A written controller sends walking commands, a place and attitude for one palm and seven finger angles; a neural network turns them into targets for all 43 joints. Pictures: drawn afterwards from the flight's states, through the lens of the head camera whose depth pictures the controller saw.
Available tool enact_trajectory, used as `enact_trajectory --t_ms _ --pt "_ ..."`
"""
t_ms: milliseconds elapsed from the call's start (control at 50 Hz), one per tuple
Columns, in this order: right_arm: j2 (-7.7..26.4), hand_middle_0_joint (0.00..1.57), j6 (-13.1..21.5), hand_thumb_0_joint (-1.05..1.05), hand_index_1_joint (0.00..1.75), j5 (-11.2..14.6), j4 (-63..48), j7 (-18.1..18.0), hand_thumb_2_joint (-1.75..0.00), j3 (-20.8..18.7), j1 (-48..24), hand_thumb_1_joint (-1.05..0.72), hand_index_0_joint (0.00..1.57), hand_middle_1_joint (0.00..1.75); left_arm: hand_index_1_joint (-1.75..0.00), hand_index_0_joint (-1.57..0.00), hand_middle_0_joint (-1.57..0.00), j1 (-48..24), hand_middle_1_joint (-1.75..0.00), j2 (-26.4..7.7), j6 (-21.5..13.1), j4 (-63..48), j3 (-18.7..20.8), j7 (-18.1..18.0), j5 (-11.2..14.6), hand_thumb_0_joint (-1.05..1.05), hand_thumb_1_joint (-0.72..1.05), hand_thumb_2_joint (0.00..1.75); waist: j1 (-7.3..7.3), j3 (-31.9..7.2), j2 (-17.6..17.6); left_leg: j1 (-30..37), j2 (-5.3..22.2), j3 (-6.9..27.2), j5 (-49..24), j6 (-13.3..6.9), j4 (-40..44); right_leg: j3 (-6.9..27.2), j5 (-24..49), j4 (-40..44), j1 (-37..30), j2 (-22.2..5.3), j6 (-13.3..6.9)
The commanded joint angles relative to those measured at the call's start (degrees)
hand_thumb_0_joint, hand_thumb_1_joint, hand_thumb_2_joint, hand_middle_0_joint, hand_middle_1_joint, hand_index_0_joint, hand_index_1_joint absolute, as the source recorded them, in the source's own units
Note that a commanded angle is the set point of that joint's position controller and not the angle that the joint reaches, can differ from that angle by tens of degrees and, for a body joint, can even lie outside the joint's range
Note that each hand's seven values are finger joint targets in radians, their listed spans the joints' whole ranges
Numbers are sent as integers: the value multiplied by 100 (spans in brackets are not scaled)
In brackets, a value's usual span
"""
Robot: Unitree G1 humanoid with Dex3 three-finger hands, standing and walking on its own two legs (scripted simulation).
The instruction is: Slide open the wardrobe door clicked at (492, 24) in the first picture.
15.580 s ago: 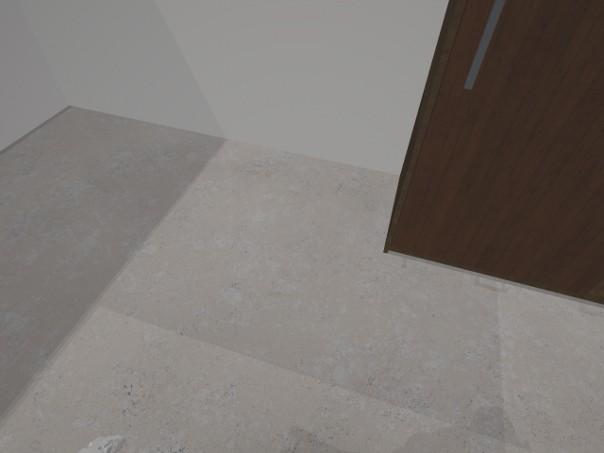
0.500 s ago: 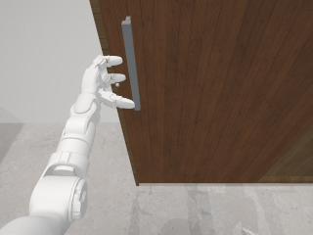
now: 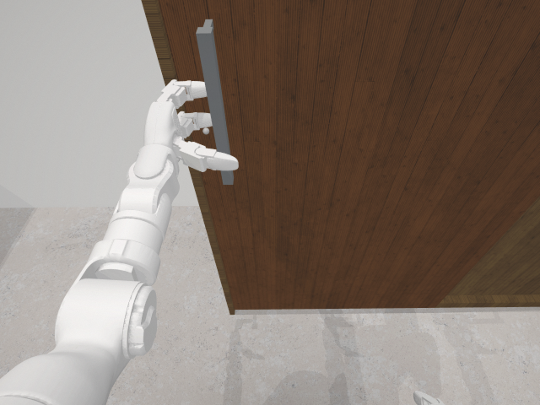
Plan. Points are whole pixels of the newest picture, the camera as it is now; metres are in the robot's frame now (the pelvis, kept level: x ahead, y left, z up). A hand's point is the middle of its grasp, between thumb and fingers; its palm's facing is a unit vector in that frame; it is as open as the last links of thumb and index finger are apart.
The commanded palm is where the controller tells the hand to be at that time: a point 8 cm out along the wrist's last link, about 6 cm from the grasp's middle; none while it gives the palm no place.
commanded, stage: feel for the door with the fingertips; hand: left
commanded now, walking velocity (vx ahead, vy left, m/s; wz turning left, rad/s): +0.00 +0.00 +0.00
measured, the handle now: (220, 114) +0.52 +0.08 +0.16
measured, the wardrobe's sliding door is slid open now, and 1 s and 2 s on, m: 0.00 0.00 0.00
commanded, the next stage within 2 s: slide the fingers in behind the handle in 0.14 s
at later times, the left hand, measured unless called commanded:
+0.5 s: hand (206, 128) +0.48 +0.10 +0.17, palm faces -0.02 -1.00 +0.02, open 13.7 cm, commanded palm +0.45 +0.16 +0.17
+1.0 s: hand (217, 130) +0.47 +0.08 +0.17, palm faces -0.04 -1.00 +0.02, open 14.0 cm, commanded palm +0.44 +0.14 +0.17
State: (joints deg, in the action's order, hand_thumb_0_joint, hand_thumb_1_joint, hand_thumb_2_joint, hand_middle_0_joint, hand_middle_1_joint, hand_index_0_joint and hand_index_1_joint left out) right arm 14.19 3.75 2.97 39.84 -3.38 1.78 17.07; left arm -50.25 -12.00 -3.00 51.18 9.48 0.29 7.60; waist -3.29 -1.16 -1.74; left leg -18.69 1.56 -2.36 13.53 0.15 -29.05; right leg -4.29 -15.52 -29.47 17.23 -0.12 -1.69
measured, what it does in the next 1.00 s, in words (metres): stands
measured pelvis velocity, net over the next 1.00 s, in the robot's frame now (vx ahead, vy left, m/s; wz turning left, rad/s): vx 0.01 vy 0.01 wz -0.01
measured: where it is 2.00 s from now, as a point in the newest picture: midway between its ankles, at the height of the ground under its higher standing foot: outside the picture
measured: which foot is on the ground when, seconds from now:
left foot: down 0.00-1.00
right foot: down 0.00-1.00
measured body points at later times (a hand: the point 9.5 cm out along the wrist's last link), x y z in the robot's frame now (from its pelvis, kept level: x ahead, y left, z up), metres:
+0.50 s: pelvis +0.00 +0.01 +0.00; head +0.03 +0.00 +0.45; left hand +0.47 +0.15 +0.17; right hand +0.06 -0.25 -0.12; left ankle +0.01 +0.12 -0.74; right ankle +0.00 -0.10 -0.74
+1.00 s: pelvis +0.01 +0.01 +0.00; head +0.03 +0.00 +0.45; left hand +0.47 +0.14 +0.17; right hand +0.09 -0.24 -0.12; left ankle +0.01 +0.12 -0.74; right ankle +0.00 -0.10 -0.74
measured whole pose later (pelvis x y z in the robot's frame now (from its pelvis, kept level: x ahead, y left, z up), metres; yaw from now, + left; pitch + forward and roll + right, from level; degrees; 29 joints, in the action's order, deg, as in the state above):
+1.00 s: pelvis +0.01 +0.01 +0.00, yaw -1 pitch +5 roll +0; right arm 13.7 3.7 2.4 39.9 -2.0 1.3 18.0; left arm -51.1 -9.0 -3.6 52.3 8.9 -1.8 6.9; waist -3.6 -2.6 -1.7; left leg -20.5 1.1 -3.1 15.0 -0.7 -30.7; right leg -3.4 -16.2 -30.4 18.9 -0.6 -0.8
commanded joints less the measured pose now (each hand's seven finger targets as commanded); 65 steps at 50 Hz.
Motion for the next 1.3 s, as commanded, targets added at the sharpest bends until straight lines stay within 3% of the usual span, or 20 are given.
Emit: enact_trajectory --t_ms 0,60,160,240,300,340,400,440,520,620,720,840,900,960,1000,1060,1100,1180,1260,1280 --pt "723 20 203 0 30 -36 -540 -9 -90 -283 181 -90 20 30 -120 -30 -30 -3020 -120 -837 -499 -872 64 28 -11 0 -50 30 -136 -1771 530 784 -233 174 -908 -286 111 260 1627 387 -334 77 92" --pt "770 20 180 0 30 -37 -554 -21 -90 -281 223 -90 20 30 -120 -30 -30 -3161 -120 -1330 -545 -783 470 19 -1 0 -50 30 -62 -1943 558 625 -244 137 -843 -298 122 344 1671 368 -485 70 107" --pt "737 20 214 0 30 -60 -538 32 -90 -320 366 -90 20 30 -120 -30 -30 -3475 -120 -1174 -822 -1029 278 0 -133 0 -50 30 -141 -2120 181 828 -220 143 -1074 -284 36 313 1813 271 -321 105 80" --pt "783 20 187 0 30 -51 -488 26 -90 -360 426 -90 20 30 -120 -30 -30 -3343 -120 -1443 -819 -853 535 7 -105 0 -50 30 -115 -2212 380 768 -220 125 -1107 -293 15 324 1917 267 -450 122 92" --pt "792 20 169 0 30 -49 -485 17 -90 -346 460 -90 20 30 -120 -30 -30 -3283 -120 -1308 -764 -693 436 52 -58 0 -50 30 -139 -1946 419 660 -211 135 -988 -293 63 284 1749 324 -385 119 81" --pt "808 20 176 0 30 -44 -477 16 -90 -354 455 -90 20 30 -120 -30 -30 -3277 -120 -1482 -749 -659 596 54 -57 0 -50 30 -135 -1924 507 635 -200 128 -930 -299 59 294 1707 324 -331 132 96" --pt "785 20 177 0 30 -58 -530 30 -90 -349 453 -90 20 30 -120 -30 -30 -3120 -120 -1292 -759 -722 483 50 -56 0 -50 30 -81 -1979 391 682 -205 139 -975 -285 74 253 1663 310 -361 124 69" --pt "795 20 183 0 30 -49 -543 28 -90 -340 422 -90 20 30 -120 -30 -30 -2951 -120 -1537 -767 -692 695 38 -67 0 -50 30 -10 -1951 475 597 -195 133 -947 -286 77 283 1679 299 -402 134 69" --pt "745 20 217 0 30 -33 -657 64 -90 -339 302 -90 20 30 -120 -30 -30 -2929 -120 -1053 -831 -1130 282 43 -74 0 -50 30 -53 -2044 196 819 -178 125 -1016 -269 63 259 1659 271 -287 144 51" --pt "778 20 213 0 30 -19 -634 63 -90 -362 299 -90 20 30 -120 -30 -30 -2924 -120 -972 -681 -1196 221 35 -14 0 -50 30 -104 -1895 497 815 -142 157 -1010 -271 77 225 1641 306 -236 164 68" --pt "731 20 245 0 30 -22 -584 51 -90 -363 222 -90 20 30 -120 -30 -30 -3272 -120 -775 -610 -1493 53 -53 -27 0 -50 30 -123 -2047 23 1106 -146 214 -1042 -241 40 230 1485 305 -37 156 38" --pt "705 20 266 0 30 -51 -556 97 -90 -342 211 -90 20 30 -120 -30 -30 -2988 -120 -390 -556 -1329 -160 -150 -21 0 -50 30 -110 -2009 241 1101 -134 261 -1259 -209 26 160 1627 224 -20 171 33" --pt "748 20 187 0 30 -76 -530 88 -90 -354 258 -90 20 30 -120 -30 -30 -2791 -120 -698 -453 -1077 125 -244 -62 0 -50 30 -60 -1969 582 883 -146 235 -1225 -239 38 175 1681 246 -224 146 47" --pt "699 20 165 0 30 -76 -579 105 -90 -332 199 -90 20 30 -120 -30 -30 -3016 -120 -589 -405 -1149 60 -301 -93 0 -50 30 -79 -1854 441 818 -162 200 -1155 -237 49 192 1680 244 -154 142 50" --pt "711 20 129 0 30 -98 -598 90 -90 -350 226 -90 20 30 -120 -30 -30 -2886 -120 -802 -471 -1292 228 -355 -120 0 -50 30 -14 -2087 514 834 -160 170 -1304 -250 17 218 1829 228 -388 123 49" --pt "641 20 162 0 30 -97 -652 122 -90 -351 178 -90 20 30 -120 -30 -30 -3019 -120 -606 -599 -1745 88 -372 -132 0 -50 30 -3 -2318 221 1073 -163 170 -1558 -230 -25 225 2077 162 -391 150 31" --pt "670 20 129 0 30 -102 -637 114 -90 -372 215 -90 20 30 -120 -30 -30 -2672 -120 -581 -578 -1638 75 -357 -112 0 -50 30 -1 -2283 551 1018 -141 167 -1663 -245 -33 195 2179 183 -518 154 39" --pt "639 20 107 0 30 -68 -664 116 -90 -364 118 -90 20 30 -120 -30 -30 -2709 -120 -351 -415 -1791 -128 -293 -74 0 -50 30 -28 -2124 332 1009 -170 116 -1568 -250 9 220 2235 239 -470 162 49" --pt "630 20 67 0 30 -65 -659 92 -90 -367 64 -90 20 30 -120 -30 -30 -2624 -120 -437 -298 -1959 -40 -319 -49 0 -50 30 11 -2131 353 1047 -171 104 -1581 -255 43 219 2264 280 -556 155 50" --pt "612 20 65 0 30 -65 -667 98 -90 -353 51 -90 20 30 -120 -30 -30 -2620 -120 -242 -257 -1934 -182 -315 -28 0 -50 30 -13 -2034 357 1024 -185 109 -1517 -253 52 207 2210 299 -510 161 52"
